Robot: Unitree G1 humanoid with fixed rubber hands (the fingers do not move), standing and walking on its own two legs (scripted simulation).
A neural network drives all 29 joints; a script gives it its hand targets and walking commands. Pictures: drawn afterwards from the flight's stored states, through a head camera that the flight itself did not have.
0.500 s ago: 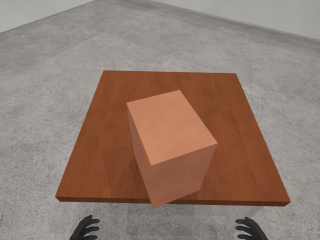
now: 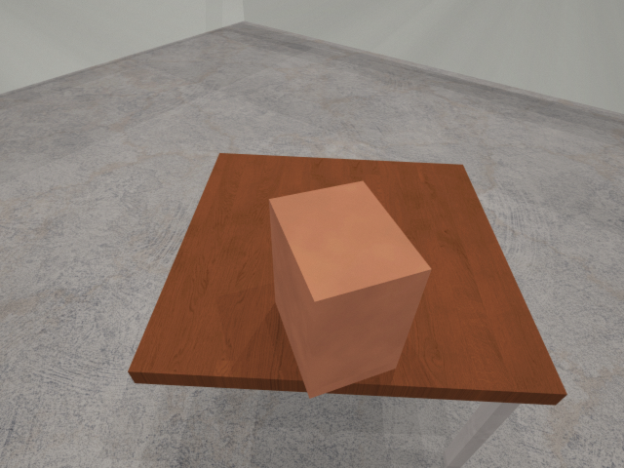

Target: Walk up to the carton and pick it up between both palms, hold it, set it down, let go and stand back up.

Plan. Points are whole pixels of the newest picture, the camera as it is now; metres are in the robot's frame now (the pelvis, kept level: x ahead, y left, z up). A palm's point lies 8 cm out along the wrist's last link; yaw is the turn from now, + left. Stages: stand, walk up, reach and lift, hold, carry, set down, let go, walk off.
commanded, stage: stand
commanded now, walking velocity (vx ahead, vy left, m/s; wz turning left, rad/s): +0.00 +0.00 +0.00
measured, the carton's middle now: (336, 289) +0.46 -0.03 -0.07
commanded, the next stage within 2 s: none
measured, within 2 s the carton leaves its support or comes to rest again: neither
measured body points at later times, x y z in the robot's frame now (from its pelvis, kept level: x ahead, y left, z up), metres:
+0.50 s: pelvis -0.01 +0.00 +0.00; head -0.02 +0.00 +0.45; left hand +0.01 +0.30 -0.14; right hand +0.07 -0.31 -0.12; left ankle +0.02 +0.11 -0.74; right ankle +0.00 -0.14 -0.74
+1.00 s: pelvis +0.01 +0.00 +0.00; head +0.01 +0.00 +0.45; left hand +0.08 +0.30 -0.13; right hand +0.10 -0.30 -0.12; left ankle +0.02 +0.11 -0.74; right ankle +0.00 -0.14 -0.74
